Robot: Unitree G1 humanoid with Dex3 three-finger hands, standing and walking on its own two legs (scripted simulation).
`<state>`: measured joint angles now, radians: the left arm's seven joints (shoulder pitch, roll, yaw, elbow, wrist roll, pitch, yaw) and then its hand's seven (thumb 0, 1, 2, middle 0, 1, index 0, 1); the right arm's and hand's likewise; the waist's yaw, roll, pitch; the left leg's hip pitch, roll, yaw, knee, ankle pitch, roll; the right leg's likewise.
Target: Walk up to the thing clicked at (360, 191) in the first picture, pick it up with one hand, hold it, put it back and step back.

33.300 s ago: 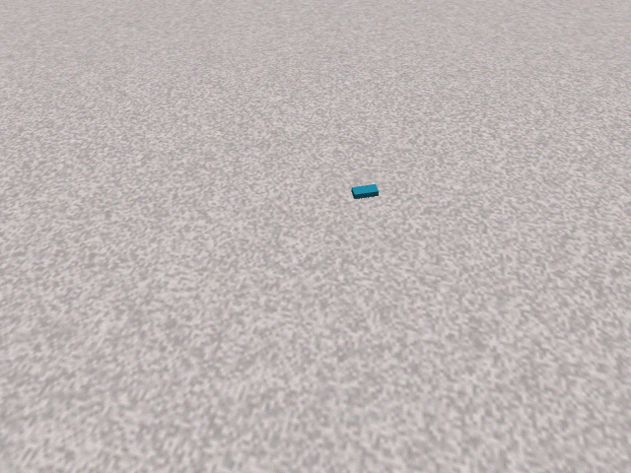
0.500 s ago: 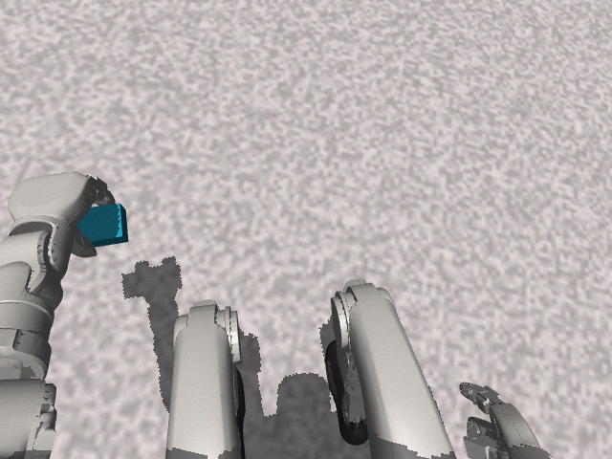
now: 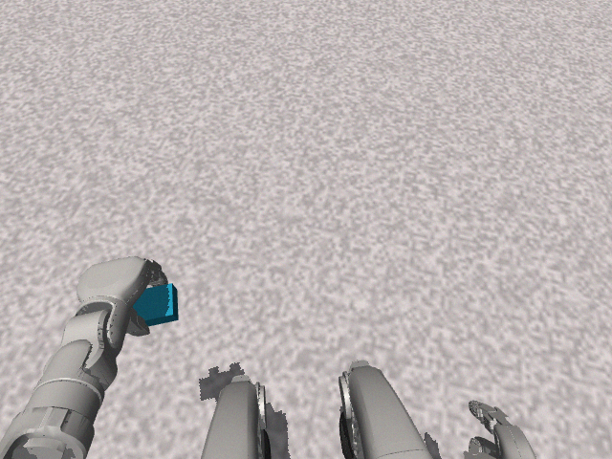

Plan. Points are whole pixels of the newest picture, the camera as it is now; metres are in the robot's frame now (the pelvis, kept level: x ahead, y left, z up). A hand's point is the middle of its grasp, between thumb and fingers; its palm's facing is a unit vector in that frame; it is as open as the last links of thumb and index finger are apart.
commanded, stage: lift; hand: left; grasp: from above
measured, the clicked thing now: (137, 309) +0.36 +0.25 -0.12
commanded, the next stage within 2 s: hold in 0.56 s
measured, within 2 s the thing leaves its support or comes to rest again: neither
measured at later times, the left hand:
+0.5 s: hand (125, 272) +0.36 +0.21 +0.02, palm faces -0.45 -0.11 -0.89, open 8.0 cm
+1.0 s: hand (104, 249) +0.37 +0.22 +0.07, palm faces -0.45 -0.07 -0.89, open 8.0 cm
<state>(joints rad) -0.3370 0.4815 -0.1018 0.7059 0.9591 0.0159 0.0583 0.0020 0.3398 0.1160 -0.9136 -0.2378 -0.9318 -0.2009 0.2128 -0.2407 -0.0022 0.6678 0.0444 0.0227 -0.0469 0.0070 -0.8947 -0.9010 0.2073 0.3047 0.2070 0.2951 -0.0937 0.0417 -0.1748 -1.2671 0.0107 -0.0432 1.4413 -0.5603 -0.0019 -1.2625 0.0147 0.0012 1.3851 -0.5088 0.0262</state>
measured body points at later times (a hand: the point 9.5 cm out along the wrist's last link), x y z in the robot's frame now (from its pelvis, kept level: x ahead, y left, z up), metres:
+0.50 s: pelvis +0.04 +0.00 +0.10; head +0.10 -0.01 +0.55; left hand +0.38 +0.22 +0.07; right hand +0.13 -0.27 -0.02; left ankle +0.06 +0.12 -0.59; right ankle +0.08 -0.14 -0.59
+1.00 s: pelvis +0.06 +0.00 +0.13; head +0.09 -0.01 +0.58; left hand +0.39 +0.22 +0.12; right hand +0.17 -0.26 +0.01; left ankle +0.06 +0.12 -0.59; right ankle +0.08 -0.14 -0.59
